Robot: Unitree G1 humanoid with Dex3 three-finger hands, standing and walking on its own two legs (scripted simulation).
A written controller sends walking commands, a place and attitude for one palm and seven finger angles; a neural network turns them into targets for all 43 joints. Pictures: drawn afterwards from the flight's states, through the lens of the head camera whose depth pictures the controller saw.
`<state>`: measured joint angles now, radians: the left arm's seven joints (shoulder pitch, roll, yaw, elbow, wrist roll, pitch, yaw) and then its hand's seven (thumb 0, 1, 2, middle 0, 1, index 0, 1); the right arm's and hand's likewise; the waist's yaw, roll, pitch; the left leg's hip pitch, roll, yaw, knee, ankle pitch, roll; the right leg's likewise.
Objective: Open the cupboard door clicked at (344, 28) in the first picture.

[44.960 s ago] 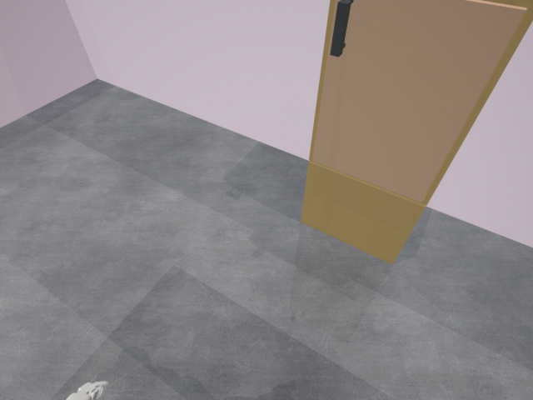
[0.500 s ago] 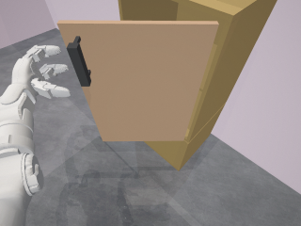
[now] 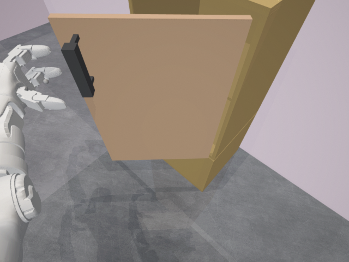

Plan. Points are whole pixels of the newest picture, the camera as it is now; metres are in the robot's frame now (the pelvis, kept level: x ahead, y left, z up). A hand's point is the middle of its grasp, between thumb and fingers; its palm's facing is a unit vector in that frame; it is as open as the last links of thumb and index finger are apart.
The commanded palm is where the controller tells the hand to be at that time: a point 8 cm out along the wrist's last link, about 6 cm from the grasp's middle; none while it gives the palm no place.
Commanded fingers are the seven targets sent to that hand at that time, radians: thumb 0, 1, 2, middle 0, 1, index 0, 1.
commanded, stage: move the hooked fingers beside the handle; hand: left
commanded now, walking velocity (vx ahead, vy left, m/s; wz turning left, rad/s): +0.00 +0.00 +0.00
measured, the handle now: (82, 66) +0.51 +0.19 +0.16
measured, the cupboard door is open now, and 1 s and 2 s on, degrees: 44 44 44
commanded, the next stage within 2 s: slide the fingers in behind the handle in 0.48 s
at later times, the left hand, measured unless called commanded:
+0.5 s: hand (51, 80) +0.46 +0.24 +0.17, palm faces +0.02 -1.00 +0.02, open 14.0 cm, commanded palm +0.43 +0.29 +0.16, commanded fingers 0.00 -0.50 0.30 -0.30 -1.20 -0.30 -1.20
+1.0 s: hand (66, 82) +0.45 +0.21 +0.17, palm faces +0.03 -1.00 +0.01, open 14.0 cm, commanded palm +0.43 +0.27 +0.16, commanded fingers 0.00 -0.50 0.30 -0.30 -1.20 -0.30 -1.20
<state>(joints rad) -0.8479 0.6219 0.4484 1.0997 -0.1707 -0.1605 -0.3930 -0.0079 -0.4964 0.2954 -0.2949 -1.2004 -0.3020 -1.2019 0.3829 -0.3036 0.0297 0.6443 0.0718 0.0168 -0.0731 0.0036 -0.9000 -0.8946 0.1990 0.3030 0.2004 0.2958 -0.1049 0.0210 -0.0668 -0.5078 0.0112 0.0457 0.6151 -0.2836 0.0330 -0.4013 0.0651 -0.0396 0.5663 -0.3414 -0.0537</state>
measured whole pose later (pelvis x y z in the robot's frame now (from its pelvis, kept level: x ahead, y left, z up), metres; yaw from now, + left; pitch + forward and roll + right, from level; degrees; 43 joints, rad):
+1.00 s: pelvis -0.02 +0.01 +0.00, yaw +1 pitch +8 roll -1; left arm -0.89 0.49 0.33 1.07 -0.17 -0.14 -0.27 -0.01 -0.50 0.30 -0.29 -1.20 -0.30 -1.20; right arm 0.38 -0.30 0.03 0.67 0.07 -0.02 -0.06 0.00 -0.90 -0.89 0.20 0.30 0.20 0.30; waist -0.10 0.03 -0.06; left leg -0.50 0.00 0.03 0.63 -0.27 0.04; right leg -0.39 0.05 -0.05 0.59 -0.34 -0.05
